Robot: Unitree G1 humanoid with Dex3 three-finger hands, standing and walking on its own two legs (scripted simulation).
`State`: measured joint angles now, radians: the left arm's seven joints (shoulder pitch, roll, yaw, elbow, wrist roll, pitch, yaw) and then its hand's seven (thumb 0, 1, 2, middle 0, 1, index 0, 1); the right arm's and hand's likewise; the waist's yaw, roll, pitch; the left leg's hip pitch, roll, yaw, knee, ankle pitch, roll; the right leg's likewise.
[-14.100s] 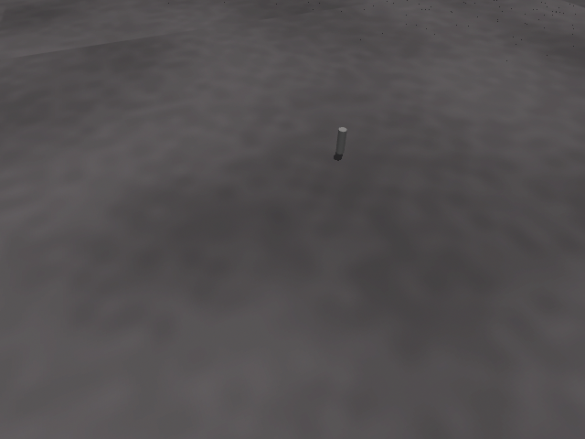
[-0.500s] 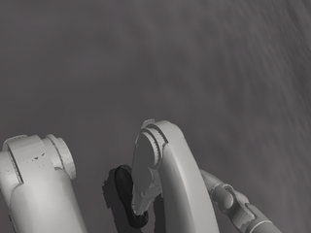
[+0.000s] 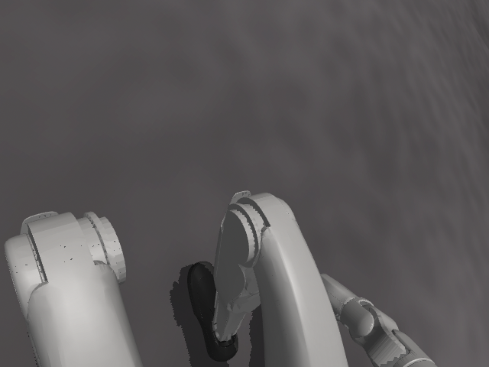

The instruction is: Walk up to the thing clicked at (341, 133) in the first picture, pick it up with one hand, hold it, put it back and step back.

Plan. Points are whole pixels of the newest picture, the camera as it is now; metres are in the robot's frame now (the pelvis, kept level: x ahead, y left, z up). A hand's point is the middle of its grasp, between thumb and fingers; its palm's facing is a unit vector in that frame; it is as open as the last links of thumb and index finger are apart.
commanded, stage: settle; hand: left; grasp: from the side
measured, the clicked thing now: out of the picture +0.38 +0.34 -0.18
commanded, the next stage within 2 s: lift in 1.50 s
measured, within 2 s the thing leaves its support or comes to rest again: neither
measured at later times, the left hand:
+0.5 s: hand out of the picture +0.36 +0.34 -0.03, palm faces +0.42 -0.91 -0.03, open 5.8 cm
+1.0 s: hand out of the picture +0.37 +0.33 +0.03, palm faces +0.41 -0.91 -0.04, open 5.8 cm
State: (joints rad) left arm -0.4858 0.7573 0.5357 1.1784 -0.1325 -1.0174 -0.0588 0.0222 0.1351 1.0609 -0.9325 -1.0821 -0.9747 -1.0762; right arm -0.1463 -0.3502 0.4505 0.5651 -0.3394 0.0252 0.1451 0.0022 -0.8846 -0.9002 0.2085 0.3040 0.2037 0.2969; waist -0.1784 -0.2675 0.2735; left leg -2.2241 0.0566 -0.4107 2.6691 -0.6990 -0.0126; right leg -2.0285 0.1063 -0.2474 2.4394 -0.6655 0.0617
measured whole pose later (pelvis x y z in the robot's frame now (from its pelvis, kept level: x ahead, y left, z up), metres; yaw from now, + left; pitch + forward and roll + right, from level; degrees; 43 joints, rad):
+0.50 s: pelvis +0.01 -0.01 +0.03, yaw +5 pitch +22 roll -12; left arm -0.44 0.54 0.44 0.83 -0.17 -0.71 -0.14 0.02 0.13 1.07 -0.95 -1.07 -0.99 -1.06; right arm -0.04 -0.30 0.19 0.61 -0.16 0.05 0.12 0.01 -0.87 -0.89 0.21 0.30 0.20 0.30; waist -0.09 -0.10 0.03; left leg -2.27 0.06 -0.26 2.51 -0.67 -0.01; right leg -2.11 0.05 -0.15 2.39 -0.69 0.04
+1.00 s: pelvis +0.02 -0.02 +0.06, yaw +9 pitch +30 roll -7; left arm -0.47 0.44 0.49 0.75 -0.20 -0.59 -0.26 0.02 0.12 1.08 -0.95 -1.07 -0.99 -1.07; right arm 0.03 -0.30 0.06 0.67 -0.09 0.04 0.06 0.01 -0.88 -0.90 0.21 0.30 0.20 0.30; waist -0.06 -0.03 -0.06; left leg -2.22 0.07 -0.17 2.37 -0.68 -0.03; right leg -2.12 0.02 -0.09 2.32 -0.72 0.01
